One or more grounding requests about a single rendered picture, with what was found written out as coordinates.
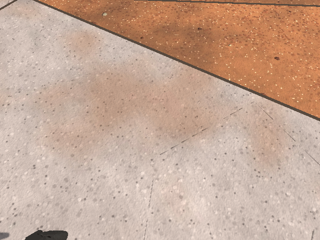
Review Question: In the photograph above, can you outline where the left robot hand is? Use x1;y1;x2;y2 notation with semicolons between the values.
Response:
25;230;68;240

